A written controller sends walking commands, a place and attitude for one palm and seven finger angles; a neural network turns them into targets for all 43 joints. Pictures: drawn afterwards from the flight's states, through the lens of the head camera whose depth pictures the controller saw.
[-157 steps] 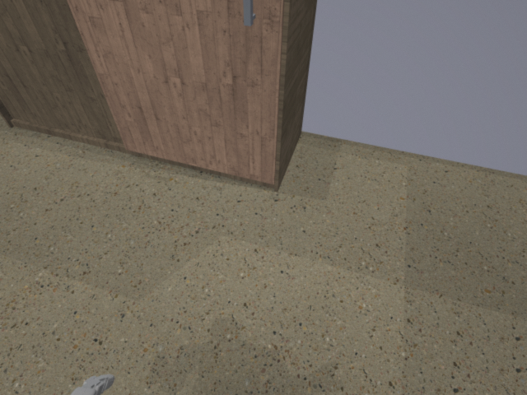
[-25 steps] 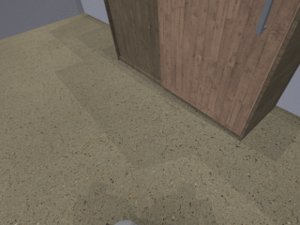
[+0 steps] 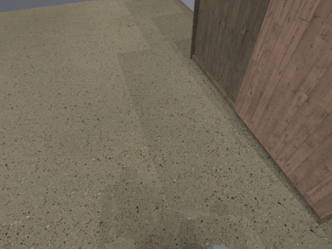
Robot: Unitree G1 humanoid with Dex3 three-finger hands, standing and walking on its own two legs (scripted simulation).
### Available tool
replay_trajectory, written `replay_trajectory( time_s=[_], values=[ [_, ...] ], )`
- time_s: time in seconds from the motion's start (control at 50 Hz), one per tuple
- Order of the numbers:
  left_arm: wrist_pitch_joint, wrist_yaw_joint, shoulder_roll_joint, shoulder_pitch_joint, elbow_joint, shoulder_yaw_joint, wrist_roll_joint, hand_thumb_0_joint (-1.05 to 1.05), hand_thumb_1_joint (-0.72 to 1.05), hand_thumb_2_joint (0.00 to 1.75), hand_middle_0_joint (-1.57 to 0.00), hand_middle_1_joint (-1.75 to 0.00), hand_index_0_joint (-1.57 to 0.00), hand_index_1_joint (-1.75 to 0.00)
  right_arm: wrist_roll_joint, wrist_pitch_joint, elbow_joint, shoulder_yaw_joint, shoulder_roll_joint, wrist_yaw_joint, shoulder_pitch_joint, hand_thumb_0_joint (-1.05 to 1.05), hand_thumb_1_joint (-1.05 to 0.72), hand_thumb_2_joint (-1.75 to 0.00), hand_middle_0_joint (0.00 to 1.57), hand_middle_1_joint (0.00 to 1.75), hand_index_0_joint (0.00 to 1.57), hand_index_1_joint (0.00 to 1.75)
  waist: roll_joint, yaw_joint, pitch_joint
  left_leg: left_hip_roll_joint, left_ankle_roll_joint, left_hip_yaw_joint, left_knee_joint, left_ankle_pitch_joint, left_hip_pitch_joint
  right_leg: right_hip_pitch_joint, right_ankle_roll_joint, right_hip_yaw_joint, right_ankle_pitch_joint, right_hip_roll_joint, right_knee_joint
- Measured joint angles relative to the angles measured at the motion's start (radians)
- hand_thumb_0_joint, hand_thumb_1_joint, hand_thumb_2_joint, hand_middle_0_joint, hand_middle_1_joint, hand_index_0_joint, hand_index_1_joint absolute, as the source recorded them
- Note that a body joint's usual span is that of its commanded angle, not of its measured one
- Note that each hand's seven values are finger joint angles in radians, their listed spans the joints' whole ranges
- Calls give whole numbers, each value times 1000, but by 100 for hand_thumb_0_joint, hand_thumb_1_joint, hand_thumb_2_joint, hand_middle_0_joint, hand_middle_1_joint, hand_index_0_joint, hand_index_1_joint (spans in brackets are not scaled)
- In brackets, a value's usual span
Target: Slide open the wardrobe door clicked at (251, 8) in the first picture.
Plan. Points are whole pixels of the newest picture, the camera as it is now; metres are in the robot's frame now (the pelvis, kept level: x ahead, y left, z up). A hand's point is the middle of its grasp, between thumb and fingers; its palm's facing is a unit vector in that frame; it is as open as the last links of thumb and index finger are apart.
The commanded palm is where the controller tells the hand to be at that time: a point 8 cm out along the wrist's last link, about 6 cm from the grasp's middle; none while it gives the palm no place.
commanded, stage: walk to a spot facing it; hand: right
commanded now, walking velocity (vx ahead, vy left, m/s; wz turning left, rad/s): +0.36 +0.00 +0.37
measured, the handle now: out of the picture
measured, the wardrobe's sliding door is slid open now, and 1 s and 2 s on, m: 0.00 0.00 0.00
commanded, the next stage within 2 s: turn to face it in 1.98 s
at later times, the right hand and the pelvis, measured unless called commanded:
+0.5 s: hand (268, 211) +0.28 -0.28 -0.17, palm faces -0.16 +0.97 -0.19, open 7.4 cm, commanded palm none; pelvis +0.23 -0.08 +0.01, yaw +16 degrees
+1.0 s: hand (215, 142) +0.51 -0.13 -0.14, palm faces -0.49 +0.83 -0.28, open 7.4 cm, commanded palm none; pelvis +0.31 -0.01 +0.00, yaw +32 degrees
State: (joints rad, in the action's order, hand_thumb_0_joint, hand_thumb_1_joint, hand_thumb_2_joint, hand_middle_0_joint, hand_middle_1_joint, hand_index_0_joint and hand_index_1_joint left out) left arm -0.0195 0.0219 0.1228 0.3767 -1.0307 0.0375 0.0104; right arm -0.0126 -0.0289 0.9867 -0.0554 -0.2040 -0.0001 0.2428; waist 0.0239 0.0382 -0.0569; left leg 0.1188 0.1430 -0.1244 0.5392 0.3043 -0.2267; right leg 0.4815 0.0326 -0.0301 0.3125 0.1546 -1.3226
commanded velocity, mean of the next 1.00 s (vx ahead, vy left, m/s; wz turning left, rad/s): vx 0.10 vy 0.00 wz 0.57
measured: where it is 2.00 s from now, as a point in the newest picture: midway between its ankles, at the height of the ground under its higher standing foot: (178, 230)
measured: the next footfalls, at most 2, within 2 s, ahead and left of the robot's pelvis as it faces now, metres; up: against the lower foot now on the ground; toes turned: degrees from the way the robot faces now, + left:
right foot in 0.32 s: +0.30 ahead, -0.18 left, +0.00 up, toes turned +0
left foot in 0.78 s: +0.37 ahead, +0.10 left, +0.00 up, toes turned +33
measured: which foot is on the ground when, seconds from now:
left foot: down 0.00-0.32, up 0.34-0.76, down 0.78-1.00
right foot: up 0.00-0.30, down 0.32-0.78, up 0.80-1.00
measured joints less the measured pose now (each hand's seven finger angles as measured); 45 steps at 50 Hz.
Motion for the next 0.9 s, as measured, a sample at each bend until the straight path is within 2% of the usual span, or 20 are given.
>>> replay_trajectory(
  time_s=[0.06, 0.16, 0.24, 0.3, 0.32, 0.38, 0.4, 0.44, 0.52, 0.62, 0.72, 0.76, 0.78, 0.8, 0.84, 0.86, 0.9],
  values=[
    [-5, 1, 17, -91, 54, 10, 8, 1, 92, 90, -20, -30, -20, -30, -8, -12, 24, 4, 6, 3, 40, 0, -92, -90, 20, 30, 21, 30, -20, -3, 23, -8, -4, 47, -66, -2, 53, 105, 21, 24, -35, 35, 126],
    [-13, -19, 60, -211, 98, 18, 12, 1, 93, 90, -20, -30, -20, -30, -11, -37, 32, 9, 28, 5, 92, 0, -91, -90, 20, 30, 21, 30, -52, -41, 30, -34, -44, 112, -119, 28, 118, 167, 38, 11, -118, 36, 316],
    [-16, -32, 68, -278, 111, 12, 12, 1, 93, 90, -20, -30, -20, -30, -14, -40, 27, 7, 31, -2, 125, 0, -91, -90, 20, 30, 21, 30, -51, -85, 16, -52, -74, 146, -117, 86, 166, 106, 32, -31, -124, -7, 537],
    [-29, -31, 62, -308, 122, 0, 12, 1, 92, 90, -20, -30, -20, -30, -11, -33, 31, 2, 24, -6, 163, 0, -91, -90, 20, 30, 21, 30, -36, -114, 12, -63, -97, 181, -43, 162, 181, -6, 12, -76, -149, -62, 721],
    [-40, -27, 54, -315, 123, -4, 15, 1, 92, 90, -20, -30, -20, -30, -5, -27, 39, -2, 18, -7, 172, 0, -91, -90, 20, 30, 21, 30, -23, -114, 8, -68, -104, 192, 48, 188, 156, -34, -7, -93, -170, -70, 739],
    [-60, -25, 29, -315, 131, -21, 16, 1, 92, 90, -20, -30, -20, -30, 6, -1, 64, -14, 0, -4, 161, 1, -91, -90, 20, 30, 20, 30, 13, -117, -9, -81, -125, 185, 534, 213, -21, -86, -50, -155, -62, -56, 667],
    [-62, -23, 23, -302, 130, -24, 15, 1, 92, 90, -20, -30, -20, -30, 4, 7, 67, -18, -3, -1, 155, 1, -91, -90, 20, 30, 20, 30, 13, -111, -7, -91, -135, 164, 646, 189, -77, -117, -53, -171, -39, -46, 675],
    [-65, -15, 14, -267, 123, -24, 14, 1, 91, 90, -20, -30, -20, -30, -5, 24, 58, -27, -11, 10, 130, 1, -91, -90, 20, 30, 20, 30, 11, -95, -4, -124, -153, 118, 759, 130, -172, -180, -38, -193, -31, -35, 717],
    [-63, 9, 19, -194, 90, 7, 1, -1, 94, 90, -20, -30, -21, -30, -13, 49, -6, -43, -25, 21, 56, 1, -91, -90, 20, 30, 20, 30, 9, -77, -4, -179, -180, 77, 728, 41, -313, -274, -42, -234, -31, -25, 801],
    [-31, 9, 69, -135, 49, 23, 7, -1, 95, 90, -20, -30, -20, -30, -18, 69, -64, -52, -24, 29, -34, 1, -91, -90, 20, 30, 20, 30, 7, -57, -11, -216, -203, 44, 529, -65, -376, -348, -28, -296, -5, -20, 843],
    [-4, 0, 98, -94, 36, 39, 14, 0, 93, 90, -20, -30, -20, -30, -18, 71, -92, -41, -10, 34, -92, 0, -91, -90, 20, 30, 20, 30, -21, -18, -34, -200, -193, 9, 271, -66, -303, -389, 5, -358, 72, 5, 788],
    [6, -4, 106, -74, 36, 43, 13, 0, 92, 90, -20, -30, -20, -30, -19, 61, -103, -33, -9, 35, -102, 0, -91, -90, 20, 30, 20, 30, -38, -7, -39, -177, -176, -5, 172, -75, -241, -389, 26, -376, 126, 32, 715],
    [12, -8, 107, -61, 37, 44, 11, 0, 92, 90, -20, -30, -20, -30, -21, 49, -110, -28, -13, 34, -103, 0, -91, -90, 20, 30, 20, 30, -42, -5, -37, -167, -145, -10, 124, -107, -207, -366, 33, -373, 154, 53, 635],
    [23, -11, 111, -63, 36, 44, 8, 0, 92, 90, -20, -30, -20, -30, -22, 34, -113, -24, -11, 30, -111, 0, -91, -90, 20, 30, 20, 30, -53, -11, -44, -153, -105, -7, 150, -88, -219, -313, 40, -326, 189, 64, 505],
    [49, -6, 116, -87, 41, 40, 0, 1, 92, 90, -20, -30, -20, -30, -9, 20, -116, -13, -6, 18, -124, 0, -91, -90, 20, 30, 20, 30, -67, -11, -67, -135, -63, 5, 189, -47, -226, -194, 42, -182, 251, 27, 244],
    [58, -3, 114, -100, 47, 38, -2, 1, 92, 90, -20, -30, -20, -30, -5, 24, -117, -10, -3, 12, -125, 0, -91, -90, 20, 30, 20, 30, -70, -10, -73, -127, -56, 10, 179, -44, -214, -145, 42, -133, 243, 9, 156],
    [67, -3, 106, -125, 60, 32, 1, 1, 92, 90, -20, -30, -20, -30, -1, 39, -113, -7, 1, -1, -121, 0, -91, -90, 20, 30, 20, 30, -71, -13, -71, -111, -64, 24, 129, -65, -184, -73, 46, -78, 180, -7, 80]
  ],
)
